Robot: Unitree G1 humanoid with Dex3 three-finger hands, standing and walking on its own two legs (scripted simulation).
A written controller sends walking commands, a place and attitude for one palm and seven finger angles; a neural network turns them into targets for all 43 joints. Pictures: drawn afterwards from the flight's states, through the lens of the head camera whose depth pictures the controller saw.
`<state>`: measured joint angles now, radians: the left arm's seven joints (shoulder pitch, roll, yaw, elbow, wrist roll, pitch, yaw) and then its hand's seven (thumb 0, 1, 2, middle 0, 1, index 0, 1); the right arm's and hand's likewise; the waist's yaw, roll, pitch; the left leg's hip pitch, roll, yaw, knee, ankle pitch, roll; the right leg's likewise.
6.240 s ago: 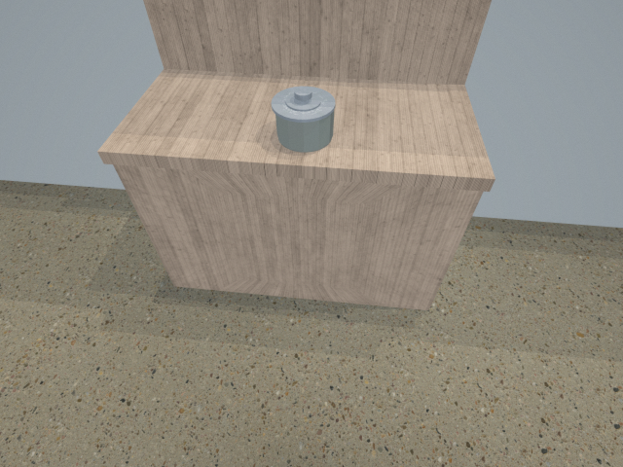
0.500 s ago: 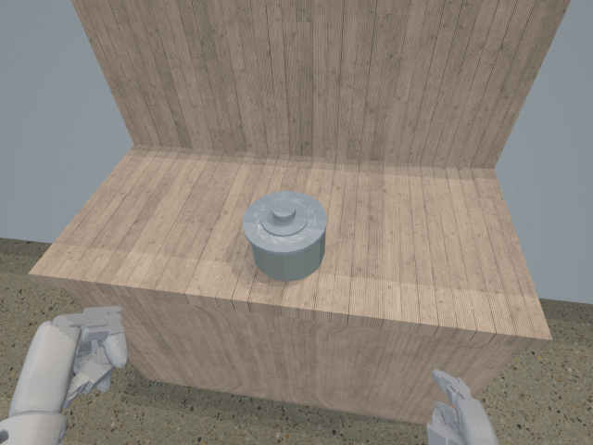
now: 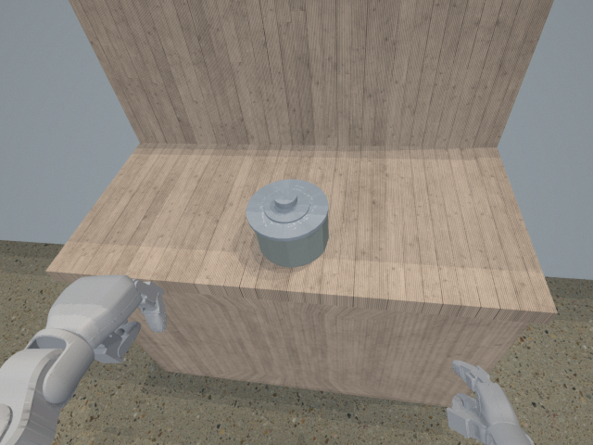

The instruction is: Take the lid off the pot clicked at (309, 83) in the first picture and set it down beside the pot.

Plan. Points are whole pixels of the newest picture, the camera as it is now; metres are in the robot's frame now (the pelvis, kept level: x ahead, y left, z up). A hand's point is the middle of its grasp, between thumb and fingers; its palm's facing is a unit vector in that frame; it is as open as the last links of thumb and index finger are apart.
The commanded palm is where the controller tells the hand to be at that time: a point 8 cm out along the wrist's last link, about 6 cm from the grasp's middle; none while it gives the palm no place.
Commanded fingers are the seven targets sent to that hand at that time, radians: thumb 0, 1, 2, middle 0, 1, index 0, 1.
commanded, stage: reach forward and open the fingers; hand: left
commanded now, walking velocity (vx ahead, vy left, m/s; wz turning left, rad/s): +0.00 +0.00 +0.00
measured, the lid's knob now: (285, 198) +0.53 +0.09 +0.01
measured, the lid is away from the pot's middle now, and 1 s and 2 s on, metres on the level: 0.00 0.00 0.00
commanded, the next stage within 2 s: move the open hand above the knob in 0.54 s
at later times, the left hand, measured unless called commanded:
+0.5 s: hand (132, 295) +0.27 +0.26 +0.08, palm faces -0.22 -0.06 -0.97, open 10.0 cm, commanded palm +0.26 +0.26 +0.14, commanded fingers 0.00 -0.27 1.32 -0.81 -0.08 -0.81 -0.08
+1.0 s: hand (172, 260) +0.33 +0.22 +0.08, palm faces -0.25 -0.07 -0.97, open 10.2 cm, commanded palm +0.33 +0.22 +0.14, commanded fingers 0.00 -0.27 1.33 -0.81 -0.08 -0.81 -0.08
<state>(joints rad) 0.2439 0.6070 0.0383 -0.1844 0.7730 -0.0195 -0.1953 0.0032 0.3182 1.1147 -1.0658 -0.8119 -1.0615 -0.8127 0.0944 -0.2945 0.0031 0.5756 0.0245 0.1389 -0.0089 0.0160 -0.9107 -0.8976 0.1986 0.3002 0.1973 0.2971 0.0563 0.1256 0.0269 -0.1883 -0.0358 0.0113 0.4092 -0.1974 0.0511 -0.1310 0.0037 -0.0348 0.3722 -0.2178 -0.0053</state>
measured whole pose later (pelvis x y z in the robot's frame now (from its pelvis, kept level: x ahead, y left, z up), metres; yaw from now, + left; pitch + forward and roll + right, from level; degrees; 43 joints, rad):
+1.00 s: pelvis +0.01 +0.01 +0.00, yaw +1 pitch +2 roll -1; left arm -0.26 0.54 -0.17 0.10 0.84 0.08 -0.25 0.00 -0.26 1.33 -0.82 -0.08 -0.82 -0.08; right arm 0.10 -0.28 0.01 0.61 0.05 0.15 0.04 0.01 -0.91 -0.90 0.20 0.30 0.20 0.30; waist 0.03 0.11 0.02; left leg -0.25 -0.07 0.00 0.42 -0.20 0.07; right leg -0.20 -0.03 -0.05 0.41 -0.24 0.01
